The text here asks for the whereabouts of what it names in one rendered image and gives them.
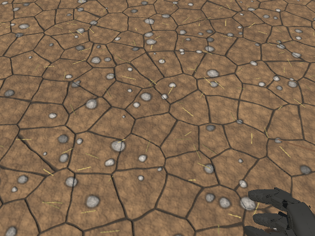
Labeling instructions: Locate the robot right hand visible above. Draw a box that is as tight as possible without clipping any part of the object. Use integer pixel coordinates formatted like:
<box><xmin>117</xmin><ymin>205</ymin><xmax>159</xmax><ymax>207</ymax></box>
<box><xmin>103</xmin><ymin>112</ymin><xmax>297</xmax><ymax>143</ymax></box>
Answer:
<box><xmin>244</xmin><ymin>187</ymin><xmax>315</xmax><ymax>236</ymax></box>

